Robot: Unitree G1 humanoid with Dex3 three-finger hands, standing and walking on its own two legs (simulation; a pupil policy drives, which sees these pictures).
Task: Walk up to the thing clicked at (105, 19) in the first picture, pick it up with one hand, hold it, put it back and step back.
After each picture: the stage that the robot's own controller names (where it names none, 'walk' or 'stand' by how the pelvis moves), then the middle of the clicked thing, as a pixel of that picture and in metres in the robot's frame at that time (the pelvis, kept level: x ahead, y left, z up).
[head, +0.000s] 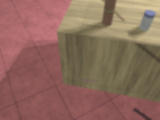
stand; (109, 6) +0.95 -0.17 -0.03
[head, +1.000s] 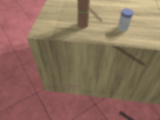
rise first; (83, 7) +0.86 +0.05 +0.00
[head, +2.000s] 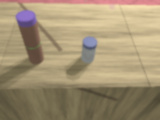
stand; (32, 40) +0.55 +0.24 +0.00
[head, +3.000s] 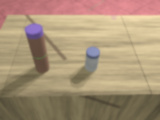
stand; (38, 51) +0.55 +0.21 -0.03
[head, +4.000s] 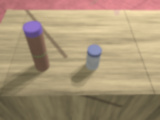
stand; (38, 49) +0.54 +0.21 -0.03
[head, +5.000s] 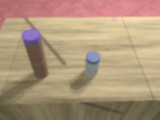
stand; (37, 56) +0.52 +0.21 -0.03
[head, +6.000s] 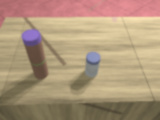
stand; (36, 57) +0.51 +0.21 -0.03
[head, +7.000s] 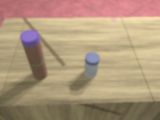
stand; (35, 57) +0.51 +0.22 -0.03
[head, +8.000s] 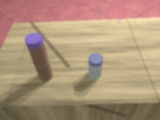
rise first; (40, 59) +0.51 +0.23 -0.03
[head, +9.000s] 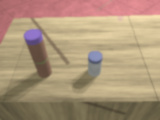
go down; (39, 56) +0.52 +0.24 -0.03
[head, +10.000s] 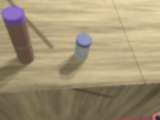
go down; (20, 39) +0.54 +0.22 +0.00
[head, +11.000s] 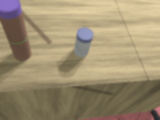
go down; (16, 33) +0.52 +0.22 +0.03
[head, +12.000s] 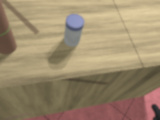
close in; out of the picture +0.52 +0.23 +0.05
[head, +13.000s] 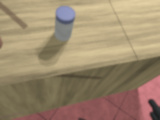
close; out of the picture +0.52 +0.25 +0.07
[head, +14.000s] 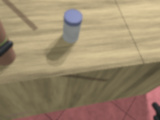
lift; out of the picture +0.48 +0.23 +0.06
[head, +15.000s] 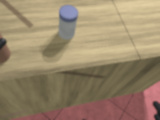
lift; out of the picture +0.48 +0.24 +0.08
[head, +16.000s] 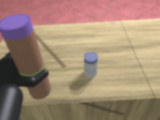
lift; (30, 62) +0.32 +0.16 +0.19
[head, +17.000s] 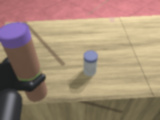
hold; (27, 67) +0.33 +0.17 +0.15
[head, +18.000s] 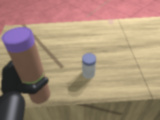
hold; (31, 70) +0.33 +0.17 +0.14
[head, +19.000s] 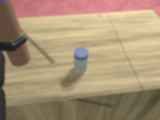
crouch; (9, 30) +0.45 +0.21 +0.18
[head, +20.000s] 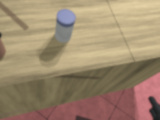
lower; out of the picture +0.51 +0.24 +0.04
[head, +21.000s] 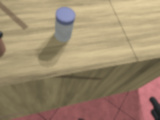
lower; out of the picture +0.51 +0.24 +0.07
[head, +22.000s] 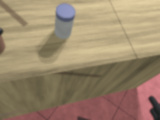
lower; out of the picture +0.51 +0.23 +0.07
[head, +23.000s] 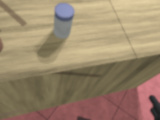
lower; out of the picture +0.52 +0.24 +0.07
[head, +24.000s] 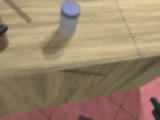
loosen; out of the picture +0.52 +0.23 +0.08
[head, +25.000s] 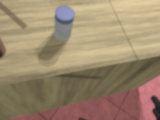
withdraw; out of the picture +0.49 +0.24 +0.07
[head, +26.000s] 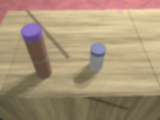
sink last; (38, 54) +0.48 +0.21 +0.02
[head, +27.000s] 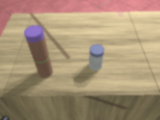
stand; (40, 54) +0.50 +0.22 +0.00
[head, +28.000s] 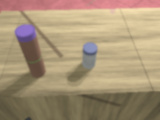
stand; (32, 54) +0.50 +0.23 +0.00
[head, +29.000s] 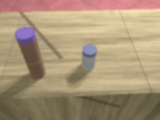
stand; (32, 56) +0.49 +0.23 -0.01
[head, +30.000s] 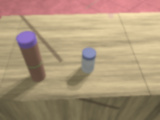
stand; (33, 59) +0.49 +0.23 -0.02
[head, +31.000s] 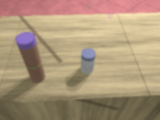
stand; (32, 60) +0.49 +0.23 -0.03
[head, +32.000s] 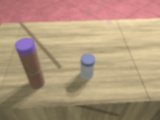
walk; (32, 66) +0.48 +0.23 -0.02
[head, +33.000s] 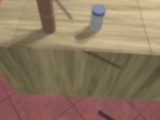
walk; (46, 9) +0.70 +0.18 +0.00
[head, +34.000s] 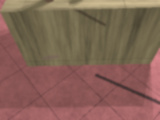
walk; out of the picture +1.08 +0.28 +0.00
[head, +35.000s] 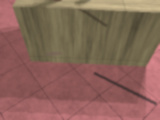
stand; out of the picture +1.21 +0.20 -0.01
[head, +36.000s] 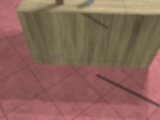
stand; out of the picture +1.21 +0.20 -0.03
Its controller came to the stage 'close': yes
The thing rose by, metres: 0.22
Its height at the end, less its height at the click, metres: +0.00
